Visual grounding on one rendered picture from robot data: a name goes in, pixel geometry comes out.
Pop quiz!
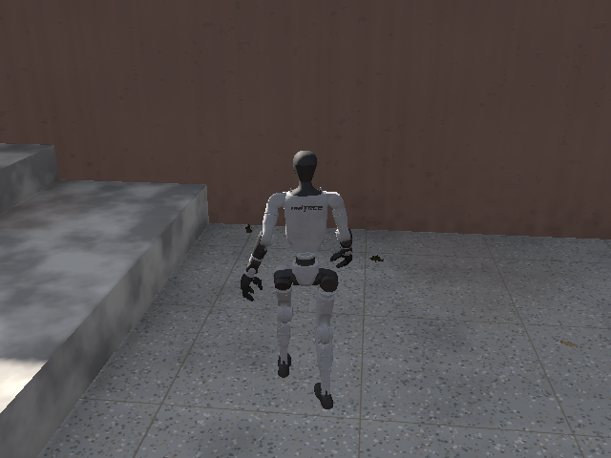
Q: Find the robot right forearm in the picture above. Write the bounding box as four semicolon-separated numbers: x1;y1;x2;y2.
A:
340;228;352;256

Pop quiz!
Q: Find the right robot upper arm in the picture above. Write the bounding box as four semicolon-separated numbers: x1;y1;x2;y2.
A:
325;191;351;242

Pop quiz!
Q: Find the robot left hand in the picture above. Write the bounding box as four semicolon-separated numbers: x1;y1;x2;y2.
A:
241;274;263;302

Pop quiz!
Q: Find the robot right shin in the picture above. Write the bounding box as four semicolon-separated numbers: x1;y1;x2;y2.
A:
316;326;333;396

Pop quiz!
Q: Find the robot right hand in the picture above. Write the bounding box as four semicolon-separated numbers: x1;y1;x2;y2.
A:
330;251;352;268

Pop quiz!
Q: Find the robot left foot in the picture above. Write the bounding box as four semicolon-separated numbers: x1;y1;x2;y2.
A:
278;353;291;378

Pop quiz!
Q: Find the robot left forearm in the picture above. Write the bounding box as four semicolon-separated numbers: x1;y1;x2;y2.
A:
244;231;267;278

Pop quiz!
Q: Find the left robot upper arm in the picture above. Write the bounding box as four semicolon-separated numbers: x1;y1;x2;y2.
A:
260;192;286;247

